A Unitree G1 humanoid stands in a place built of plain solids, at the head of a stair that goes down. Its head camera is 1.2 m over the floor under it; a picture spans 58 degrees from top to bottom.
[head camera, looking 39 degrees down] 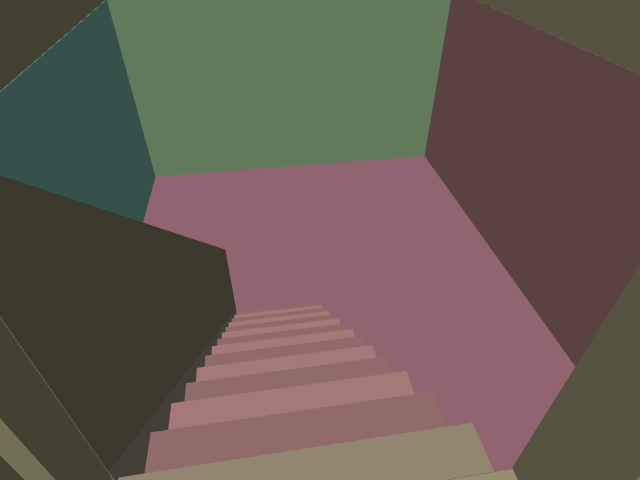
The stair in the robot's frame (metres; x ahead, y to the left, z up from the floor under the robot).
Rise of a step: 0.20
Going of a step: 0.23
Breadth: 0.98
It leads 9 degrees to the left of straight ahead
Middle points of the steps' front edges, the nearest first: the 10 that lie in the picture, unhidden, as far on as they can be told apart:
0.57 0.04 0.00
0.79 0.08 -0.20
1.02 0.11 -0.41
1.24 0.15 -0.61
1.47 0.18 -0.82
1.69 0.22 -1.02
1.92 0.25 -1.22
2.14 0.29 -1.43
2.37 0.32 -1.63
2.59 0.36 -1.84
